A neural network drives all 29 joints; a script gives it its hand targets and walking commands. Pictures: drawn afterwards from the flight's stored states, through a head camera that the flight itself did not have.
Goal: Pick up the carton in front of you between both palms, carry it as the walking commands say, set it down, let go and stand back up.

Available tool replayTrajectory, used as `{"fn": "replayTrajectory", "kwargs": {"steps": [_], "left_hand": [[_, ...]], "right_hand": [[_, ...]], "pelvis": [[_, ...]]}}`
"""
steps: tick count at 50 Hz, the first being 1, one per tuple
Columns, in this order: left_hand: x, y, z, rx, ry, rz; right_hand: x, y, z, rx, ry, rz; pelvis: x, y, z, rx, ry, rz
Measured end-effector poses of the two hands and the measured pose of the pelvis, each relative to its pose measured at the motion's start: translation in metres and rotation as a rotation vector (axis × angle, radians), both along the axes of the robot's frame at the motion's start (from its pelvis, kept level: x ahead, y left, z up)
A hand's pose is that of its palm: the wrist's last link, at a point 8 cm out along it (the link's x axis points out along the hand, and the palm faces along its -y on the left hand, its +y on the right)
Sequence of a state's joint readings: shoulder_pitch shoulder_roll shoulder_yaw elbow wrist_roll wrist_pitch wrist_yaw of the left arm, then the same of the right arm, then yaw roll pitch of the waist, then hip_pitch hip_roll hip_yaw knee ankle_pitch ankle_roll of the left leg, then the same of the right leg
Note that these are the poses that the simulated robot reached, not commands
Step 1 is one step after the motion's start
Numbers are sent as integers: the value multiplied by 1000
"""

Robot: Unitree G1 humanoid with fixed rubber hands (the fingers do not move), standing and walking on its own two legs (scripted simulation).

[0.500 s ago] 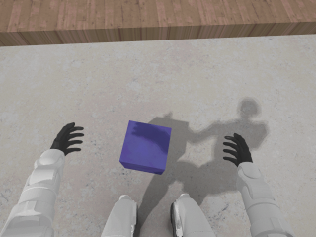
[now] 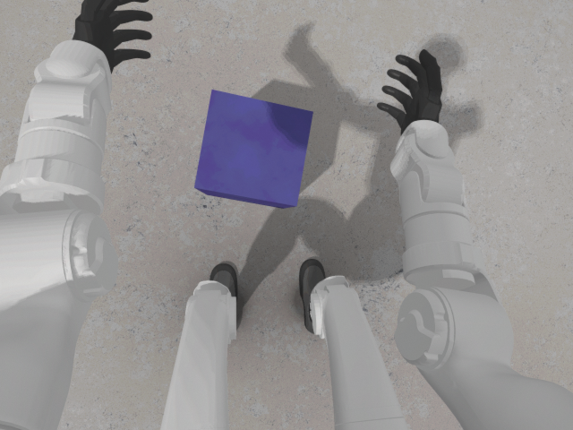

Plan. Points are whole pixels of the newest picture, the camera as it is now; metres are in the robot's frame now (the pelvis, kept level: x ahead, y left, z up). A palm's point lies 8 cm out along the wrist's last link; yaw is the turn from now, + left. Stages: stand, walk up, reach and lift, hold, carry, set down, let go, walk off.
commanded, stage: reach and lift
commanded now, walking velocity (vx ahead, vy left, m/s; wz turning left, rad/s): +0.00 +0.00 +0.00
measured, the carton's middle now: (253, 158) +0.50 +0.02 -0.52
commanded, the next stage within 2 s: none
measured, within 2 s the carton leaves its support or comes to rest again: leaves its support in 1.64 s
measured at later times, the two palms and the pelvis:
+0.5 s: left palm (155, 128) +0.52 +0.20 -0.34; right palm (360, 159) +0.47 -0.19 -0.34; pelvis -0.01 -0.02 -0.18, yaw -3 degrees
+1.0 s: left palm (175, 138) +0.53 +0.18 -0.46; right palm (340, 156) +0.49 -0.18 -0.44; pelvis -0.03 -0.01 -0.27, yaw -4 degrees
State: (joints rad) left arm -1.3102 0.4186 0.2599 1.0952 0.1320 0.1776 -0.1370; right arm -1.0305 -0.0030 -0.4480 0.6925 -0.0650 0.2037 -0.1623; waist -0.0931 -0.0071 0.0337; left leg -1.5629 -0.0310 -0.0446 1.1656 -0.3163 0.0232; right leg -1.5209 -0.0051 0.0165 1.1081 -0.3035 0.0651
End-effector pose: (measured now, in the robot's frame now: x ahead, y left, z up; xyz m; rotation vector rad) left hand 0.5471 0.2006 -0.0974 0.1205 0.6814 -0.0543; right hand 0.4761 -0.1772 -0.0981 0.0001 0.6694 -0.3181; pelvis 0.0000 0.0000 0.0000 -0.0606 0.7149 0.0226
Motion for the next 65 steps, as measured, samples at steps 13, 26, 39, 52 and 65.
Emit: {"fn": "replayTrajectory", "kwargs": {"steps": [13,26,39,52,65], "left_hand": [[-17,-6,-131,10,49,46],[-25,-3,-253,19,11,64],[-25,-13,-339,5,67,64],[-19,-16,-355,2,24,68],[-25,-35,-350,-14,45,37]], "right_hand": [[-6,-5,-124,3,56,25],[-10,-8,-247,17,38,44],[-4,-5,-329,12,114,66],[14,4,-343,24,87,88],[10,15,-336,40,86,101]], "pelvis": [[18,-5,-71,-18,182,-18],[-18,-17,-188,-15,104,-39],[-38,-16,-251,-19,-30,-47],[-27,-12,-271,-17,-61,-55],[-31,-15,-266,-18,-48,-50]]}}
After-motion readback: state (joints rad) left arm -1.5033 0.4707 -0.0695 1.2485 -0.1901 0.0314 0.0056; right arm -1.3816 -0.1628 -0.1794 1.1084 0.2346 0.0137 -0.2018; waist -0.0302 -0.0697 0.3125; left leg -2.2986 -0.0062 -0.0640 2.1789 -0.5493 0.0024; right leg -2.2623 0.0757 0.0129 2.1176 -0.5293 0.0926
